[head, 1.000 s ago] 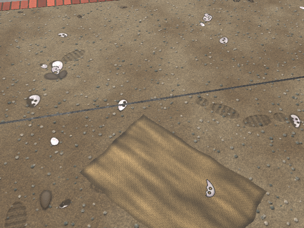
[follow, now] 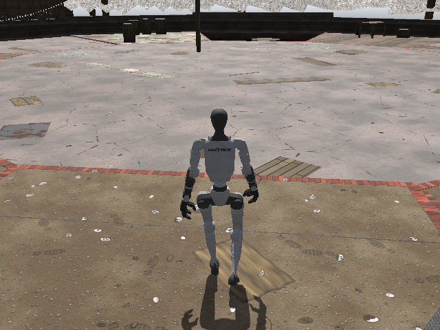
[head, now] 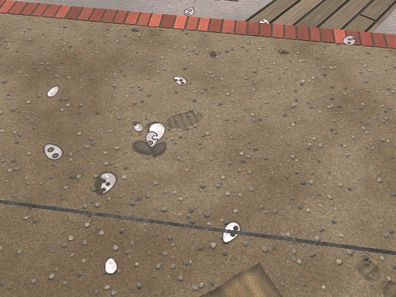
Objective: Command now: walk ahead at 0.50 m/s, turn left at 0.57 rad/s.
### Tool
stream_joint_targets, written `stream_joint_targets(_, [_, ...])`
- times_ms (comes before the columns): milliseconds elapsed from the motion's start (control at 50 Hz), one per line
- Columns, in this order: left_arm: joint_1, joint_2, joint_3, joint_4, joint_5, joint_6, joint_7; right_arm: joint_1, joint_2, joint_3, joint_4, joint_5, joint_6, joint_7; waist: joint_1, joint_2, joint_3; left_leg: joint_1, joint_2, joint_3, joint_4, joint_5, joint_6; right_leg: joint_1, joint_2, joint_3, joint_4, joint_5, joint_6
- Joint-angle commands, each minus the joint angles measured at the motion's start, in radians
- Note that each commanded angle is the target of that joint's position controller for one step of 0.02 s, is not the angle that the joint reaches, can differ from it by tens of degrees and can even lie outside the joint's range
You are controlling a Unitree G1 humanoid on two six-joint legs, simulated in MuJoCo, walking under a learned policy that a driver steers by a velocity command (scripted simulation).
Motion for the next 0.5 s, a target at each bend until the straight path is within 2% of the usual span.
stream_joint_targets(20, [-0.115,0.126,0.018,-0.158,-0.012,-0.052,-0.011,0.23,-0.189,-0.055,0.027,0.022,0.008,-0.026,-0.082,-0.002,-0.103,0.498,0.366,-0.598,-0.388,0.104,0.207,-0.57,-0.02,0.177,0.23,0.132,-0.016])
stream_joint_targets(40, [-0.1,0.123,0.021,-0.145,0.0,-0.046,-0.007,0.182,-0.156,-0.046,0.019,0.023,0.0,-0.029,-0.039,-0.039,-0.068,0.405,0.312,-0.513,-0.394,0.214,0.166,-0.506,-0.042,0.18,0.156,0.155,-0.011])
stream_joint_targets(60, [-0.075,0.119,0.02,-0.143,0.02,-0.027,-0.007,0.156,-0.128,-0.036,0.013,0.031,-0.009,-0.032,-0.007,-0.032,-0.073,0.345,0.27,-0.451,-0.402,0.295,0.149,-0.44,-0.052,0.185,0.109,0.16,0.004])
stream_joint_targets(100, [-0.068,0.102,0.018,-0.15,0.034,0.009,-0.015,0.174,-0.129,-0.03,0.015,0.039,-0.031,-0.03,0.013,-0.016,-0.087,0.303,0.229,-0.399,-0.408,0.39,0.142,-0.395,-0.051,0.177,0.046,0.156,0.029])
stream_joint_targets(160, [-0.161,0.095,0.014,-0.191,0.033,0.031,-0.022,0.235,-0.167,-0.037,0.022,0.037,-0.041,-0.027,-0.007,0.014,-0.059,0.277,0.193,-0.376,-0.43,0.379,0.12,-0.448,-0.048,0.154,-0.069,0.247,0.056])
stream_joint_targets(220, [-0.29,0.108,0.012,-0.239,0.028,0.035,-0.024,0.308,-0.166,-0.036,0.026,0.035,-0.037,-0.026,-0.055,0.043,-0.034,0.326,0.183,-0.402,-0.436,0.357,0.087,-0.529,-0.037,0.154,-0.198,0.354,0.065])
stream_joint_targets(340, [-0.467,0.11,-0.005,-0.315,0.019,0.023,-0.035,0.406,-0.171,-0.033,0.028,0.024,-0.031,-0.035,-0.119,0.071,-0.025,0.459,0.185,-0.447,-0.371,0.452,0.07,-0.562,0.02,0.157,-0.396,0.435,0.048])
stream_joint_targets(380, [-0.503,0.116,-0.01,-0.342,0.013,0.014,-0.037,0.418,-0.18,-0.035,0.026,0.018,-0.029,-0.041,-0.127,0.081,-0.02,0.486,0.197,-0.471,-0.337,0.504,0.066,-0.533,0.042,0.155,-0.458,0.42,0.033])
stream_joint_targets(400, [-0.497,0.124,-0.01,-0.349,0.01,0.009,-0.037,0.41,-0.188,-0.036,0.021,0.016,-0.029,-0.045,-0.116,0.088,-0.02,0.487,0.204,-0.486,-0.32,0.524,0.056,-0.492,0.049,0.163,-0.494,0.408,0.022])
stream_joint_targets(420, [-0.46,0.136,-0.008,-0.345,0.008,0.004,-0.035,0.386,-0.198,-0.039,0.013,0.015,-0.03,-0.049,-0.091,0.095,-0.025,0.468,0.206,-0.493,-0.299,0.551,0.039,-0.417,0.059,0.168,-0.535,0.388,0.009])
stream_joint_targets(440, [-0.383,0.152,-0.002,-0.327,0.006,-0.002,-0.029,0.341,-0.211,-0.041,-0.001,0.015,-0.032,-0.049,-0.047,0.1,-0.044,0.421,0.194,-0.484,-0.251,0.632,0.013,-0.284,0.082,0.163,-0.575,0.349,-0.009])
stream_joint_targets(460, [-0.267,0.181,0.01,-0.292,0.005,-0.008,-0.019,0.315,-0.224,-0.044,-0.009,0.016,-0.037,-0.043,0.0,0.09,-0.101,0.386,0.168,-0.476,-0.145,0.73,-0.009,-0.119,0.114,0.15,-0.595,0.319,-0.028])
stream_joint_targets(480, [-0.118,0.212,0.023,-0.257,0.01,-0.021,-0.006,0.291,-0.223,-0.044,-0.015,0.025,-0.045,-0.032,0.08,0.041,-0.184,0.31,0.108,-0.433,0.049,0.689,-0.033,0.096,0.074,0.177,-0.652,0.353,-0.057])
stream_joint_targets(500, [0.045,0.287,0.039,-0.253,0.035,-0.026,0.014,0.304,-0.142,-0.022,-0.05,0.036,-0.054,-0.023,0.127,-0.064,-0.344,0.174,0.047,-0.365,0.331,0.364,-0.051,0.336,-0.168,0.416,-0.671,0.137,-0.102])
